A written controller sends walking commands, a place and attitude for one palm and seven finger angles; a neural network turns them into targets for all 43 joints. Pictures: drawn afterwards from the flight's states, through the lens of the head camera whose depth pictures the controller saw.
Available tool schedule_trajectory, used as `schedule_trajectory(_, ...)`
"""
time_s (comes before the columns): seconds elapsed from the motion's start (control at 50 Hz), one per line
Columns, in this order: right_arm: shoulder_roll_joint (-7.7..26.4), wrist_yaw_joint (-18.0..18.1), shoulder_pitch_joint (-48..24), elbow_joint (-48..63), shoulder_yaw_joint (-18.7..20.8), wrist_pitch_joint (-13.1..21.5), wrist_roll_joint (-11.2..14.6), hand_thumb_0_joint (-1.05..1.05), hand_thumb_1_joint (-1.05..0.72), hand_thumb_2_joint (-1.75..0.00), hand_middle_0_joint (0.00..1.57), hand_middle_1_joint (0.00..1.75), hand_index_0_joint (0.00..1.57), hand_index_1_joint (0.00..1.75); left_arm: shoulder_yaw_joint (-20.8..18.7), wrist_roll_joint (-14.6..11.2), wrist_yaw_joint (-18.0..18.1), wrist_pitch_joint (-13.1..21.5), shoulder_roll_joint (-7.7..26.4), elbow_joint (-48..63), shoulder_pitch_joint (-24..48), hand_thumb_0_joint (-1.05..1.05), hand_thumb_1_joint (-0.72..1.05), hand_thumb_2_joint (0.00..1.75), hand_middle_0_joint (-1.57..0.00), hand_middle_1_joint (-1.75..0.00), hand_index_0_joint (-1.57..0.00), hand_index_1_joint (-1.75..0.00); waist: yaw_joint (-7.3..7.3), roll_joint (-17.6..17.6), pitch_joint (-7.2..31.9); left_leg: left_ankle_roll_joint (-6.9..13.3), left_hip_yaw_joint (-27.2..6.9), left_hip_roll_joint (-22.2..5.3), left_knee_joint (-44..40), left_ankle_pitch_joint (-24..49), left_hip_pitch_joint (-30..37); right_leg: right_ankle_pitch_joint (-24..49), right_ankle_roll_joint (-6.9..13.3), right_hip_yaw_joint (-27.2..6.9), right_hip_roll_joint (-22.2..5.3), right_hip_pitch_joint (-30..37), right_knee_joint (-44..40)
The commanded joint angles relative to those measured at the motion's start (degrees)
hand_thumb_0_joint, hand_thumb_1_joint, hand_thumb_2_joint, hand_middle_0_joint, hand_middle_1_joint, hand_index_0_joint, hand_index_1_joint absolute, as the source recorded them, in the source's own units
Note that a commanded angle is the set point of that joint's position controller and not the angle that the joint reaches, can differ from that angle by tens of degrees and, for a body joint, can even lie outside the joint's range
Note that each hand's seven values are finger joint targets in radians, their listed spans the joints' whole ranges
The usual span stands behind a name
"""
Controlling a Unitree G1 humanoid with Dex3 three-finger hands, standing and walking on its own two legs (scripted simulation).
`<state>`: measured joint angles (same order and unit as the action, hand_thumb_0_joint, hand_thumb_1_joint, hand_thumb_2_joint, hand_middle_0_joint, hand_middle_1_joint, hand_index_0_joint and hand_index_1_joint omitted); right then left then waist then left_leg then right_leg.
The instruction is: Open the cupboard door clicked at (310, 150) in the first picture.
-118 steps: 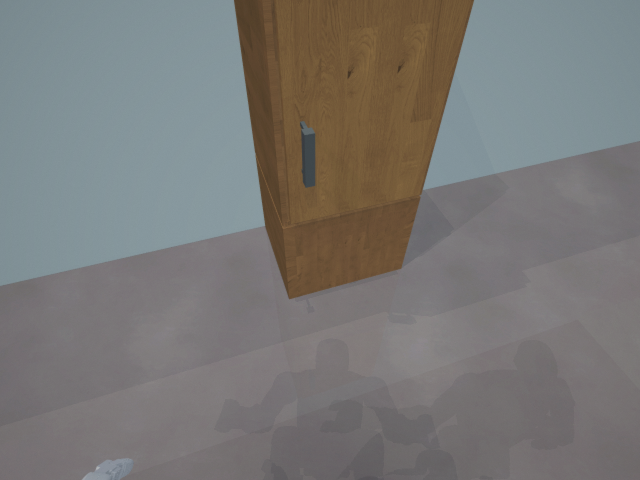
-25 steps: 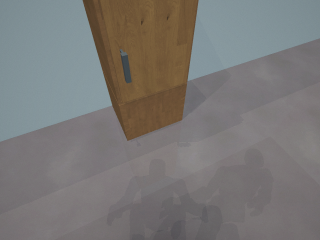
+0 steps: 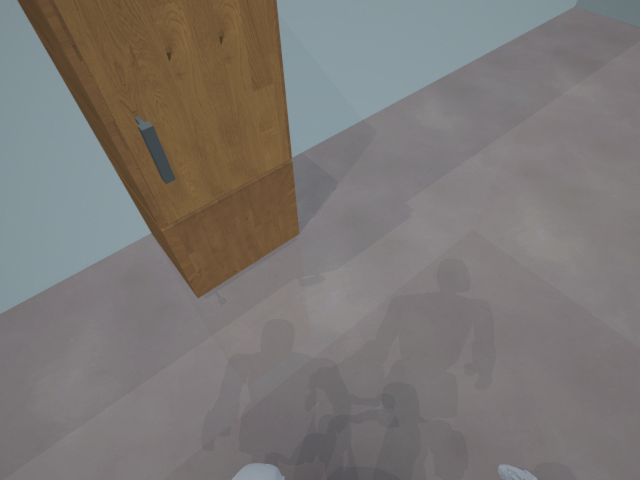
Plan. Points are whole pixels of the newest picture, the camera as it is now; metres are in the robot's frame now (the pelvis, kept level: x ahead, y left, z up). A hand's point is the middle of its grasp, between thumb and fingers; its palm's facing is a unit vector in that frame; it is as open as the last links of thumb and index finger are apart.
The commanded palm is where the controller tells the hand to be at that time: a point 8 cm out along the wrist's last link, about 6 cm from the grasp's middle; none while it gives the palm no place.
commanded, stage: walk to a spot facing it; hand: left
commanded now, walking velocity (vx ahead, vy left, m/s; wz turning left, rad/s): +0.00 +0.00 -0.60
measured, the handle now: (153, 149) +0.75 +0.47 -0.09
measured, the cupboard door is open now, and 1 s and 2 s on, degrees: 0 0 0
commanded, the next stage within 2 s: turn to face it in 1.88 s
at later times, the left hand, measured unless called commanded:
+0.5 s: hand out of the picture +0.10 +0.25 -0.17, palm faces -0.29 -0.94 -0.20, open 7.4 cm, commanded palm none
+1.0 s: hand out of the picture +0.13 +0.12 -0.16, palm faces -0.54 -0.81 -0.21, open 7.4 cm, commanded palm none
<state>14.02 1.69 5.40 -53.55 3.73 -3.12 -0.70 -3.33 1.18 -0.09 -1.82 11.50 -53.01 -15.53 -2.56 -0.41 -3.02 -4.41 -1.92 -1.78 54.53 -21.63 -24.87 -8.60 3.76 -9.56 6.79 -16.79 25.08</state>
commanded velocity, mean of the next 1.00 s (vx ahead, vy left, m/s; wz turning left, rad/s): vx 0.17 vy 0.00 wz -0.53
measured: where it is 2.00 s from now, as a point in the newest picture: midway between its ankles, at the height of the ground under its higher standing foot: (408, 449)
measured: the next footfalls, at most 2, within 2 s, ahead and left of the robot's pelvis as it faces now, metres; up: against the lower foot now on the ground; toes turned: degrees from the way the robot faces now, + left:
left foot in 0.16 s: +0.02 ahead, +0.15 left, +0.00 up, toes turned -7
right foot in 0.70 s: -0.07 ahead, -0.08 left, +0.00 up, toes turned -35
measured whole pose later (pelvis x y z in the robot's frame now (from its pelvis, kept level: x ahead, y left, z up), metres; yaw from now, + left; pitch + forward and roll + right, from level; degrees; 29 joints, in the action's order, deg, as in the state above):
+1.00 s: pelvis +0.03 -0.03 +0.00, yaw -37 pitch -1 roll +0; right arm 13.5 -1.3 11.4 -54.5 4.0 -0.5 -1.6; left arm -1.8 1.1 -0.4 3.0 8.9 -58.0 -21.4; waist 0.2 -2.1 -1.4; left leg -5.0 3.6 -8.5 59.6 -11.0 -36.5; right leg -18.3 2.3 -1.5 2.2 0.0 18.9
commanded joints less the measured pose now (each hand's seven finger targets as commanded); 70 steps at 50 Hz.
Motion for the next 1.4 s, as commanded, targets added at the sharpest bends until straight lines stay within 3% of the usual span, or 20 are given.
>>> schedule_trajectory(0.0,4.51,0.35,-0.87,6.05,0.66,2.03,0.27,0.00,-0.90,-0.90,0.20,0.30,0.20,0.30,-3.63,0.44,0.80,0.43,12.94,4.03,-1.47,0.00,0.90,0.90,-0.20,-0.30,-0.20,-0.30,-0.17,8.31,6.92,1.21,-0.41,1.03,-8.21,-2.24,0.24,9.70,6.75,-20.48,-15.72,7.88,-6.26)
schedule_trajectory(0.1,5.11,0.90,7.35,4.70,0.78,3.10,0.89,0.00,-0.90,-0.90,0.20,0.30,0.20,0.30,-3.64,0.11,0.54,-0.31,13.42,5.61,3.32,0.00,0.90,0.90,-0.20,-0.30,-0.20,-0.30,3.29,9.66,8.64,3.35,0.64,3.06,-28.88,5.24,17.01,7.07,1.71,-19.86,-11.44,-0.73,-3.37)
schedule_trajectory(0.12,6.67,1.22,9.75,4.37,1.06,3.63,0.90,0.00,-0.90,-0.90,0.20,0.30,0.20,0.30,-3.30,-0.15,0.46,-0.34,11.72,6.31,3.98,0.00,0.90,0.90,-0.20,-0.30,-0.20,-0.30,4.66,5.33,9.23,4.55,-2.55,-1.08,-34.38,6.75,25.33,0.79,-0.95,-16.21,-7.59,-8.06,1.27)
schedule_trajectory(0.16,14.04,1.20,6.63,6.48,2.10,3.51,0.03,0.00,-0.90,-0.90,0.20,0.30,0.20,0.30,-3.20,0.03,-0.40,-0.50,8.79,7.41,3.55,0.00,0.90,0.90,-0.20,-0.30,-0.20,-0.30,3.54,-14.67,4.86,11.74,-23.01,-24.99,-43.13,5.31,21.83,-22.77,-6.53,2.31,-0.50,-21.09,27.03)
schedule_trajectory(0.22,7.20,1.39,-1.34,8.52,-0.42,3.92,-0.31,0.00,-0.90,-0.90,0.20,0.30,0.20,0.30,-4.62,1.13,-1.43,-1.55,10.66,3.78,-0.29,0.00,0.90,0.90,-0.20,-0.30,-0.20,-0.30,-0.97,-8.07,0.73,10.72,-10.15,-16.49,-41.93,10.14,7.41,-13.74,-7.90,3.28,-4.62,-14.74,44.58)
schedule_trajectory(0.28,6.90,1.23,2.97,7.40,-0.30,4.28,-0.55,0.00,-0.90,-0.90,0.20,0.30,0.20,0.30,-3.52,0.82,-1.99,-1.78,8.18,3.56,0.37,0.00,0.90,0.90,-0.20,-0.30,-0.20,-0.30,0.32,-7.18,0.97,10.17,-1.95,-11.94,-38.67,18.76,14.52,-10.05,-8.62,6.10,-5.56,-18.34,47.34)
schedule_trajectory(0.48,8.31,0.93,13.17,2.92,1.30,4.18,-0.61,0.00,-0.90,-0.90,0.20,0.30,0.20,0.30,-2.15,0.02,-2.17,-2.14,5.66,5.02,8.84,0.00,0.90,0.90,-0.20,-0.30,-0.20,-0.30,4.91,-8.45,2.22,13.28,3.01,-18.11,-36.25,28.33,23.06,-15.03,-9.01,10.96,-10.45,-15.23,29.81)
schedule_trajectory(0.64,9.36,-0.51,12.52,0.50,1.90,4.04,-1.18,0.00,-0.90,-0.90,0.20,0.30,0.20,0.30,-2.27,0.45,-2.83,0.00,5.05,3.78,4.97,0.00,0.90,0.90,-0.20,-0.30,-0.20,-0.30,2.08,-6.56,4.79,7.70,9.14,-19.39,-28.75,-3.42,11.61,-12.12,-4.34,17.76,-7.12,7.05,3.83)
schedule_trajectory(0.66,7.60,-0.99,12.32,1.00,1.38,3.95,-0.70,0.00,-0.90,-0.90,0.20,0.30,0.20,0.30,-3.00,0.63,-2.30,0.85,8.43,1.84,-0.89,0.00,0.90,0.90,-0.20,-0.30,-0.20,-0.30,-0.72,1.04,7.00,4.21,14.36,-16.49,-17.43,-6.33,2.81,-12.51,-2.35,12.65,-11.29,19.23,-2.62)
schedule_trajectory(0.68,2.89,-1.63,9.93,3.91,-0.03,3.78,-0.27,0.00,-0.90,-0.90,0.20,0.30,0.20,0.30,-4.37,0.88,-1.27,1.78,16.31,-0.10,-7.01,0.00,0.90,0.90,-0.20,-0.30,-0.20,-0.30,-4.08,22.09,7.00,0.59,17.75,-7.82,1.54,-17.70,-15.62,-22.63,3.71,-12.28,-26.14,28.34,-11.24)
schedule_trajectory(0.7,4.98,-1.71,2.62,7.22,-0.14,3.71,-1.06,0.00,-0.90,-0.90,0.20,0.30,0.20,0.30,-4.53,-0.38,-0.16,1.48,17.55,-0.75,-11.08,0.00,0.90,0.90,-0.20,-0.30,-0.20,-0.30,-6.38,19.78,4.53,0.93,9.26,-5.49,9.56,-15.52,-21.73,-18.90,7.64,-23.04,-30.66,24.36,-15.08)
schedule_trajectory(0.84,3.58,-2.63,7.93,2.09,0.89,4.09,-1.34,0.00,-0.90,-0.90,0.20,0.30,0.20,0.30,-1.76,-0.19,0.14,5.24,8.64,-0.07,-3.70,0.00,0.90,0.90,-0.20,-0.30,-0.20,-0.30,2.67,7.54,-1.67,-0.69,5.88,-7.18,8.99,7.76,-15.30,10.72,4.16,0.07,-18.79,14.14,-11.90)
schedule_trajectory(1.06,0.97,-3.53,-5.72,7.30,-0.19,5.41,-0.43,0.00,-0.90,-0.90,0.20,0.30,0.20,0.30,-0.97,0.47,1.72,6.12,7.55,-4.74,-10.52,0.00,0.90,0.90,-0.20,-0.30,-0.20,-0.30,0.24,8.28,-4.72,1.70,6.54,-4.77,-9.68,11.38,-11.88,21.25,4.93,-2.81,-18.57,16.26,-10.56)
schedule_trajectory(1.12,2.59,-2.38,5.29,3.86,0.50,6.50,-0.37,0.00,-0.90,-0.90,0.20,0.30,0.20,0.30,-1.69,0.40,1.80,6.22,9.17,-5.04,-7.73,0.00,0.90,0.90,-0.20,-0.30,-0.20,-0.30,5.72,6.72,1.00,3.95,8.11,-0.53,-19.68,10.72,9.31,33.17,3.45,-1.62,-17.34,11.68,1.16)
schedule_trajectory(1.14,4.71,-1.71,15.21,0.73,1.07,6.69,-0.58,0.00,-0.90,-0.90,0.20,0.30,0.20,0.30,-2.07,-0.05,1.57,6.26,9.14,-4.90,-6.91,0.00,0.90,0.90,-0.20,-0.30,-0.20,-0.30,9.58,5.58,6.26,4.21,7.08,-0.39,-23.24,13.67,20.80,29.99,1.80,0.21,-14.35,8.57,11.72)
schedule_trajectory(1.16,10.71,-0.90,23.23,-1.52,2.39,6.91,-1.40,0.00,-0.90,-0.90,0.20,0.30,0.20,0.30,-2.23,-0.72,1.04,5.99,6.14,-4.77,-9.89,0.00,0.90,0.90,-0.20,-0.30,-0.20,-0.30,11.42,-5.59,14.15,5.93,-3.27,-10.83,-25.46,11.20,34.04,11.42,-0.09,4.01,-8.61,1.30,27.19)
schedule_trajectory(1.18,15.42,-0.75,25.83,-2.14,3.16,7.09,-1.45,0.00,-0.90,-0.90,0.20,0.30,0.20,0.30,-1.60,-1.36,0.13,5.67,2.82,-4.27,-14.22,0.00,0.90,0.90,-0.20,-0.30,-0.20,-0.30,9.45,-21.33,17.98,10.84,-25.37,-26.31,-34.11,9.34,41.08,-22.96,-2.27,8.63,-1.57,-12.71,46.43)
schedule_trajectory(1.2,13.52,-0.56,22.04,-1.34,2.27,6.47,-0.65,0.00,-0.90,-0.90,0.20,0.30,0.20,0.30,-1.60,-0.85,0.32,5.38,4.33,-3.72,-11.35,0.00,0.90,0.90,-0.20,-0.30,-0.20,-0.30,8.57,-14.78,13.99,13.02,-29.49,-27.88,-40.25,-0.79,32.31,-22.48,-1.14,4.27,-5.04,-14.30,52.84)
schedule_trajectory(1.26,3.69,-0.38,9.04,1.16,0.08,7.20,-0.74,0.00,-0.90,-0.90,0.20,0.30,0.20,0.30,-1.98,0.53,-1.22,3.87,2.63,-4.01,-6.58,0.00,0.90,0.90,-0.20,-0.30,-0.20,-0.30,3.16,-6.90,-1.06,9.06,-13.44,-21.12,-45.25,-9.88,10.17,-9.59,-2.02,6.64,-11.70,-15.75,54.19)
schedule_trajectory(1.38,0.17,0.00,10.70,-0.68,0.36,8.68,-0.33,0.00,-0.90,-0.90,0.20,0.30,0.20,0.30,-2.83,0.98,-1.61,0.43,-0.13,-3.78,-8.43,0.00,0.90,0.90,-0.20,-0.30,-0.20,-0.30,-0.36,-5.56,-1.53,5.68,4.62,-16.42,-46.35,0.50,6.11,1.02,-4.20,7.83,-12.63,-17.81,50.87)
